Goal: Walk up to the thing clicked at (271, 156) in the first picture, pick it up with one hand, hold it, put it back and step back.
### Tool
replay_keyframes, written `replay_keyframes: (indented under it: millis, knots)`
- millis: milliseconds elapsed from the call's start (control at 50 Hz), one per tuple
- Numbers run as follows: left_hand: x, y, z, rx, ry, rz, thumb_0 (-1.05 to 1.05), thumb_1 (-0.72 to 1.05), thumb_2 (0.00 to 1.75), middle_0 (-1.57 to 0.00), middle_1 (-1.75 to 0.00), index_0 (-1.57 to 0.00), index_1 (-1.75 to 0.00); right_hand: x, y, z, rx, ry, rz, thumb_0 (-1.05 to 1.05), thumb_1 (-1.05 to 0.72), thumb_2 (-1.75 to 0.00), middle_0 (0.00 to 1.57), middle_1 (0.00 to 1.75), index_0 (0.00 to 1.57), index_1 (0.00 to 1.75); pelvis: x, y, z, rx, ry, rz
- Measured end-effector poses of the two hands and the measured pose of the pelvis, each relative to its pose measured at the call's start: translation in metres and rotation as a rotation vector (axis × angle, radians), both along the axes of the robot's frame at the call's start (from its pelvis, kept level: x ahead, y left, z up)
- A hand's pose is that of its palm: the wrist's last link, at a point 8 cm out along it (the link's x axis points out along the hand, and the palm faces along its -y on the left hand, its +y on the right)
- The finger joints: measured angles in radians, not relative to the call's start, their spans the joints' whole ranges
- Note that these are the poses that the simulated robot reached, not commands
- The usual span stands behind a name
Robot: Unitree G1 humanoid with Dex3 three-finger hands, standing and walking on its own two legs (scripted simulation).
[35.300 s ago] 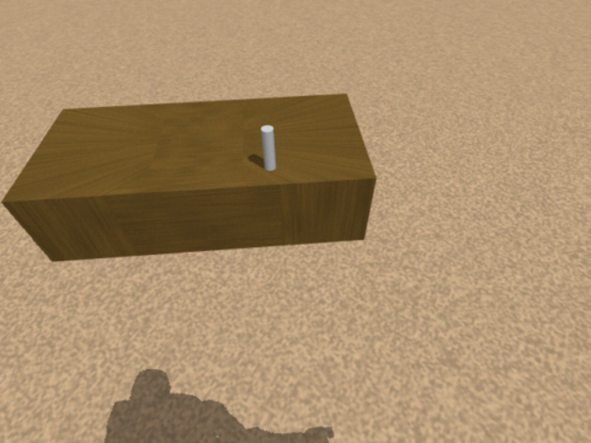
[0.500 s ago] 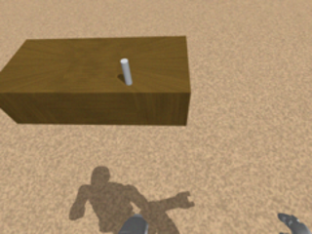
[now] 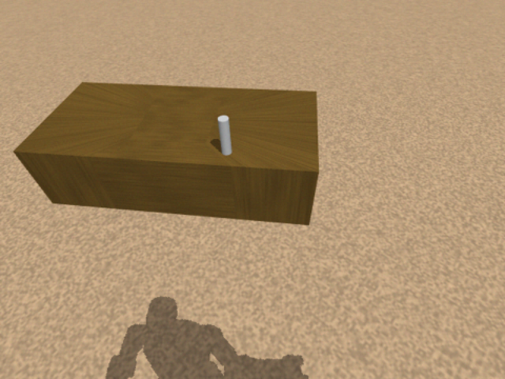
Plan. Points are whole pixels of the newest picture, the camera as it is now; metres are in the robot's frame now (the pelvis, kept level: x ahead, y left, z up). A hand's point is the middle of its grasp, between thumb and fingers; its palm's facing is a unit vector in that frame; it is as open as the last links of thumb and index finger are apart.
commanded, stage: step back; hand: left
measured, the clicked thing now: (225, 136) +1.10 +0.17 -0.32
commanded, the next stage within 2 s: stand in 0.62 s
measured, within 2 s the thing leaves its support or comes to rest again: neither
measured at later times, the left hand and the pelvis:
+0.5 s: hand out of the picture +0.12 +0.32 -0.15, palm faces +0.03 -0.92 -0.38, open 7.4 cm; pelvis +0.04 +0.04 +0.00, yaw +1 degrees
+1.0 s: hand out of the picture +0.14 +0.27 -0.13, palm faces -0.01 -0.94 -0.33, open 7.4 cm; pelvis +0.05 +0.03 +0.02, yaw +0 degrees
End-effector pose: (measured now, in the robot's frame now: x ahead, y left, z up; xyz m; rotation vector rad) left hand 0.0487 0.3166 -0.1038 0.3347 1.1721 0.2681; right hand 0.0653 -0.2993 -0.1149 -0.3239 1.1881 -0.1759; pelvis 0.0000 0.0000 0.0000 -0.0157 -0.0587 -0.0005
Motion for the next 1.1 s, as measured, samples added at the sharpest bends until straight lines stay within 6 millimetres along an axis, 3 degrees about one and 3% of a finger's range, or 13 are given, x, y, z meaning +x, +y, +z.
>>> replay_keyframes:
  millis: [120,240,320,440,560,720,880,1100]
  knots:
    - [-0.011,-0.007,0.002,-0.019,0.004,0.029,0.01,0.9,0.89,-0.21,-0.3,-0.21,-0.3,0.023,-0.001,0.007,-0.019,-0.006,0.033,0.0,-0.9,-0.9,0.2,0.3,0.21,0.3,0.006,0.005,0.005,0.008,0.012,0.019]
    - [-0.005,0.016,-0.004,-0.027,0.025,0.05,0.01,0.9,0.89,-0.21,-0.3,-0.21,-0.3,0.04,0.01,0.009,-0.049,0.013,0.061,0.0,-0.91,-0.9,0.2,0.3,0.2,0.3,0.017,0.025,0.002,0.002,0.024,0.054]
    - [0.011,0.034,-0.011,-0.032,0.038,0.052,0.01,0.9,0.89,-0.21,-0.3,-0.21,-0.3,0.045,0.029,0.009,-0.056,0.015,0.049,0.0,-0.91,-0.9,0.2,0.3,0.2,0.3,0.025,0.039,0.001,0.028,0.023,0.039]
    - [0.047,0.044,-0.009,-0.025,0.029,0.016,0.01,0.9,0.89,-0.2,-0.3,-0.2,-0.3,0.057,0.049,0.01,-0.024,0.008,0.033,0.0,-0.9,-0.9,0.2,0.3,0.21,0.3,0.039,0.043,0.004,0.012,0.037,0.019]
    - [0.076,0.038,-0.001,-0.014,-0.007,-0.016,0.01,0.9,0.89,-0.2,-0.3,-0.2,-0.3,0.078,0.055,0.003,0.008,-0.02,-0.005,0.0,-0.9,-0.9,0.2,0.3,0.21,0.3,0.05,0.044,0.005,0.003,0.028,0.013]
    - [0.105,0.026,0.008,-0.035,-0.047,-0.031,0.01,0.9,0.89,-0.2,-0.3,-0.2,-0.3,0.095,0.055,0.009,0.027,-0.045,0.005,0.0,-0.9,-0.9,0.2,0.3,0.21,0.3,0.06,0.041,0.012,0.019,0.023,0.009]
    - [0.103,0.008,0.009,-0.056,-0.029,-0.05,0.01,0.9,0.89,-0.21,-0.3,-0.2,-0.3,0.092,0.039,0.018,0.01,-0.048,-0.014,0.0,-0.9,-0.9,0.2,0.3,0.21,0.3,0.055,0.034,0.019,0.021,0.012,0.01]
    - [0.074,-0.001,0.008,-0.063,0.012,-0.044,0.01,0.9,0.89,-0.21,-0.3,-0.21,-0.3,0.063,0.025,0.02,0.005,-0.012,-0.027,0.0,-0.9,-0.9,0.2,0.3,0.21,0.3,0.041,0.024,0.022,0.017,-0.001,0.008]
